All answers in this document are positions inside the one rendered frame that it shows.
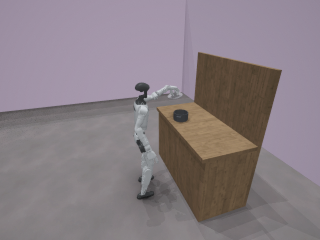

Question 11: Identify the robot head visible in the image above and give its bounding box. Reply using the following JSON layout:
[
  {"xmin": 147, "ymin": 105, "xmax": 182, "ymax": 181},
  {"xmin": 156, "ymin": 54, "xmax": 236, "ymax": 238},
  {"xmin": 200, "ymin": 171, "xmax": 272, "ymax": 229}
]
[{"xmin": 135, "ymin": 82, "xmax": 150, "ymax": 105}]

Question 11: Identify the robot right forearm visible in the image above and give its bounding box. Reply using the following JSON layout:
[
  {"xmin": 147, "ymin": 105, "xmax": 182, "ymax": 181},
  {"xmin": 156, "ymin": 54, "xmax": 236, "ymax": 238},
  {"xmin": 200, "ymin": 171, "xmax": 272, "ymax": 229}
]
[{"xmin": 136, "ymin": 128, "xmax": 152, "ymax": 152}]

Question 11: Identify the robot right hand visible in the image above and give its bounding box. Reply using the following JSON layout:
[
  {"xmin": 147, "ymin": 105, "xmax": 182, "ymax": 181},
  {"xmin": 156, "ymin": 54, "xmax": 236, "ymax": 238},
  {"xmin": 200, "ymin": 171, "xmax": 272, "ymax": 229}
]
[{"xmin": 147, "ymin": 150, "xmax": 159, "ymax": 166}]

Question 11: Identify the robot left forearm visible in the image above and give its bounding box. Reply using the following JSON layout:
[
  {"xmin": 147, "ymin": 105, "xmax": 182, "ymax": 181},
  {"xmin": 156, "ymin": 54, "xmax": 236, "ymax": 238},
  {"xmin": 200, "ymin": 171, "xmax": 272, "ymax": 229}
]
[{"xmin": 155, "ymin": 85, "xmax": 171, "ymax": 96}]

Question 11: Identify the right robot upper arm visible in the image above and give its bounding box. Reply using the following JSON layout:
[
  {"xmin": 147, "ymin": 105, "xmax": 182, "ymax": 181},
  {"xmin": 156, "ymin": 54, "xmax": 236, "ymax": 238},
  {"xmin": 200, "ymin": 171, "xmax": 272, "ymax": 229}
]
[{"xmin": 134, "ymin": 105, "xmax": 148, "ymax": 133}]

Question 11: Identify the pot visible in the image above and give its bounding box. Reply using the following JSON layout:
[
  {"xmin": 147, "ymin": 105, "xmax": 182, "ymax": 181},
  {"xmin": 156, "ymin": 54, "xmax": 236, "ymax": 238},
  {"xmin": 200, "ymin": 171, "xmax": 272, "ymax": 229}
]
[{"xmin": 173, "ymin": 109, "xmax": 189, "ymax": 122}]

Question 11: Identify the left robot upper arm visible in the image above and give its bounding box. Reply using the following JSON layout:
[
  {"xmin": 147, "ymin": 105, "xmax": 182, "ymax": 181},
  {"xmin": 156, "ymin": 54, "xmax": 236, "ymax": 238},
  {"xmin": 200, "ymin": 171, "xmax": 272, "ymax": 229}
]
[{"xmin": 138, "ymin": 92, "xmax": 158, "ymax": 102}]

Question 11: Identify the lid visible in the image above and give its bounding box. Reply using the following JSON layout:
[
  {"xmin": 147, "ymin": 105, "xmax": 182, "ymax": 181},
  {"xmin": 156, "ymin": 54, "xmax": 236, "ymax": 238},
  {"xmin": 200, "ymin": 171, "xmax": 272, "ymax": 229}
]
[{"xmin": 167, "ymin": 92, "xmax": 183, "ymax": 100}]

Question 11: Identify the robot left hand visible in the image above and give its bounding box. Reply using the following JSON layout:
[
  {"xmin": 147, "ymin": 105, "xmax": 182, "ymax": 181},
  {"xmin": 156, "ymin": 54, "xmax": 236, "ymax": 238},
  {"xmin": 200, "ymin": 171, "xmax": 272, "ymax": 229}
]
[{"xmin": 170, "ymin": 86, "xmax": 180, "ymax": 96}]

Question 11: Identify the right robot shin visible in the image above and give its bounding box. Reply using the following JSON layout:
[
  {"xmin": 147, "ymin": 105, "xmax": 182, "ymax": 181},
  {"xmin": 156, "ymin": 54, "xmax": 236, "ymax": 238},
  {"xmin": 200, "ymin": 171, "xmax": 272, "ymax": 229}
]
[{"xmin": 141, "ymin": 169, "xmax": 153, "ymax": 195}]

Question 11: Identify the table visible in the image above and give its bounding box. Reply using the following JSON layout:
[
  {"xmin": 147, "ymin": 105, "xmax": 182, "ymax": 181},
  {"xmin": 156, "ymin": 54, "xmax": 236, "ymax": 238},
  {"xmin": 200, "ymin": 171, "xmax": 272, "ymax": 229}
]
[{"xmin": 156, "ymin": 52, "xmax": 282, "ymax": 222}]

